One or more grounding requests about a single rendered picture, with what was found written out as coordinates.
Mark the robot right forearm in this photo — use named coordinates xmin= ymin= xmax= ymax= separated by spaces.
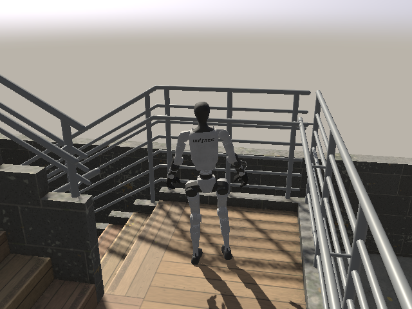
xmin=232 ymin=153 xmax=245 ymax=176

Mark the robot left forearm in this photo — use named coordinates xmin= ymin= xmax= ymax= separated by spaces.
xmin=167 ymin=156 xmax=180 ymax=179

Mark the robot right hand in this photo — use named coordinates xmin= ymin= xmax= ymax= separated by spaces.
xmin=234 ymin=172 xmax=248 ymax=187

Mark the robot right upper arm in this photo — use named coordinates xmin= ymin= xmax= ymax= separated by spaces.
xmin=216 ymin=129 xmax=237 ymax=164

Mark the left robot thigh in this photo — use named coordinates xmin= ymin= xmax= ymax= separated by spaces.
xmin=185 ymin=180 xmax=201 ymax=225

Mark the robot left hand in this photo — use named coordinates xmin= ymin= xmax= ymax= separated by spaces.
xmin=166 ymin=176 xmax=180 ymax=189

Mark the robot left shin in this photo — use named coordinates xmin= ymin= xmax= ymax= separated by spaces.
xmin=190 ymin=214 xmax=200 ymax=256

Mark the robot left upper arm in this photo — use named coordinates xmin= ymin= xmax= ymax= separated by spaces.
xmin=173 ymin=130 xmax=190 ymax=165

